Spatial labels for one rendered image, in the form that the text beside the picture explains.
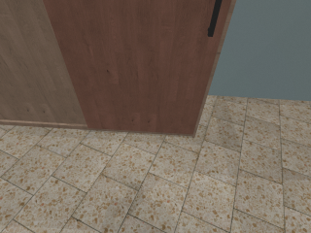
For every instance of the wardrobe door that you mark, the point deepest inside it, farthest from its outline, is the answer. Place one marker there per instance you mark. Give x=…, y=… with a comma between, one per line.
x=34, y=81
x=138, y=65

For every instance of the handle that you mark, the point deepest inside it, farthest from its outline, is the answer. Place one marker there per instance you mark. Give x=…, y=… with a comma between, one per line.
x=214, y=18

